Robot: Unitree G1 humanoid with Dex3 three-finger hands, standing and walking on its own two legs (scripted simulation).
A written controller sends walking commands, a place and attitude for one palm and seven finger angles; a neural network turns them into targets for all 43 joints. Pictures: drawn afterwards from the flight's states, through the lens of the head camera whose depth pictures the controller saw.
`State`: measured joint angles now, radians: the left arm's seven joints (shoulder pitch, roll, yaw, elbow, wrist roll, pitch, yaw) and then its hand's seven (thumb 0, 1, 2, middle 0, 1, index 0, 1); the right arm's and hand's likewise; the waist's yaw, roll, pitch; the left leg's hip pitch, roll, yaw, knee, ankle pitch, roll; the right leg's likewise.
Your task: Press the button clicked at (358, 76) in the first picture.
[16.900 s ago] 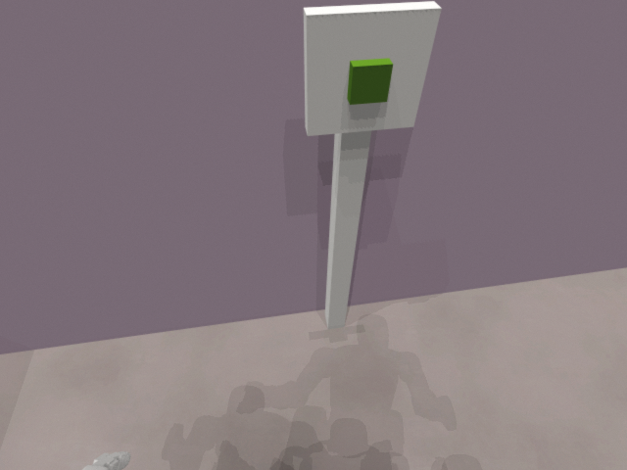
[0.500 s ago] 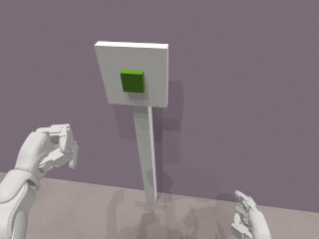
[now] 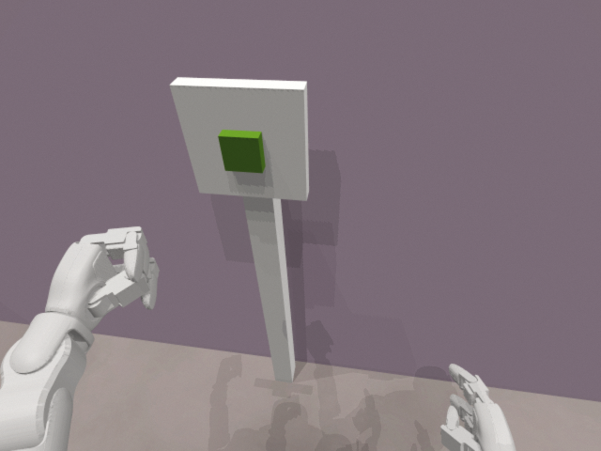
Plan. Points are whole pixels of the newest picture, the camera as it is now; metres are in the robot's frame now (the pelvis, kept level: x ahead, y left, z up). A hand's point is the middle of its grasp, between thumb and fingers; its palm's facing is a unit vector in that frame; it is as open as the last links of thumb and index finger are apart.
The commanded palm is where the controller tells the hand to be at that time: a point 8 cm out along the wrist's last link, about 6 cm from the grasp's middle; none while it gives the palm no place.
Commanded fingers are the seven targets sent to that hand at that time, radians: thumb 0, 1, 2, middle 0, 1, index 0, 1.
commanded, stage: aim a knuckle at the button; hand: left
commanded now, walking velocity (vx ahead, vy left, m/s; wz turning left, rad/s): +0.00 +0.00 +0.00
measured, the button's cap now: (243, 150) +0.51 +0.15 +0.17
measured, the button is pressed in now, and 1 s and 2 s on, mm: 0 0 0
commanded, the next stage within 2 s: press the button with the knuckle in 1.74 s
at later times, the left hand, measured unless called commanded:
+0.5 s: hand (205, 238) +0.34 +0.17 +0.14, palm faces -0.04 -1.00 -0.04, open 3.1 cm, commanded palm +0.31 +0.21 +0.15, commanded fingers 0.00 0.90 0.90 -1.30 -1.50 -1.30 -1.50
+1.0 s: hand (241, 209) +0.41 +0.14 +0.13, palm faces -0.04 -1.00 -0.01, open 3.1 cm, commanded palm +0.39 +0.18 +0.14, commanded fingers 0.00 0.90 0.90 -1.30 -1.50 -1.30 -1.50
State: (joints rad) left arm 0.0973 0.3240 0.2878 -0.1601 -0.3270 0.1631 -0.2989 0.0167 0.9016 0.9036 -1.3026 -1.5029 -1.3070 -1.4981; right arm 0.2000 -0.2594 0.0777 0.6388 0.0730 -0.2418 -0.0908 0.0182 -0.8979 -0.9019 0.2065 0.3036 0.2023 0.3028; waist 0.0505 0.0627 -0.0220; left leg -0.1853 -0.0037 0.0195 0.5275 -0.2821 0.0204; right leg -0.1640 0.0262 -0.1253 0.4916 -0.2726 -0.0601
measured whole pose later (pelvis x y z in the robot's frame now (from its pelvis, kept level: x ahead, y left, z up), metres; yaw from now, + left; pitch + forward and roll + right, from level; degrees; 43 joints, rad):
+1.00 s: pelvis +0.01 +0.01 +0.00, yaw -2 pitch +1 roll +0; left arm -0.47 0.23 0.14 0.45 -0.19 0.07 -0.08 0.02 0.90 0.90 -1.30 -1.50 -1.31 -1.50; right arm 0.23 -0.25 0.06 0.66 0.06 -0.08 -0.06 0.02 -0.90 -0.90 0.21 0.30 0.20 0.30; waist -0.02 0.02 -0.02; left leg -0.25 -0.01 0.05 0.52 -0.29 0.03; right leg -0.25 0.02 -0.09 0.51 -0.28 -0.05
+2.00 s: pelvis +0.00 +0.01 +0.00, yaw -2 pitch +1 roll +0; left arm -0.54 0.20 0.11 0.57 -0.17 -0.02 -0.05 0.02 0.90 0.90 -1.30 -1.50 -1.31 -1.50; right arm 0.24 -0.25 0.05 0.66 0.06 -0.06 -0.05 0.01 -0.90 -0.90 0.21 0.30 0.20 0.30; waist -0.02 0.03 -0.02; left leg -0.26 0.00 0.06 0.52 -0.28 0.03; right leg -0.26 0.03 -0.09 0.50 -0.26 -0.05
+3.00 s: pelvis -0.01 +0.02 -0.01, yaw -1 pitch +7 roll -1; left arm -0.94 0.30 0.18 1.14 -0.13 -0.26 -0.05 -0.02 0.76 0.96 -1.30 -1.50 -1.36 -1.50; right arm 0.37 -0.27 0.04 0.74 0.04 -0.11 -0.03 0.01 -0.90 -0.90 0.21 0.30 0.20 0.30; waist -0.10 0.02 -0.03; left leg -0.46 -0.01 0.05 0.62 -0.28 0.04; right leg -0.45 0.01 -0.10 0.59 -0.26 -0.05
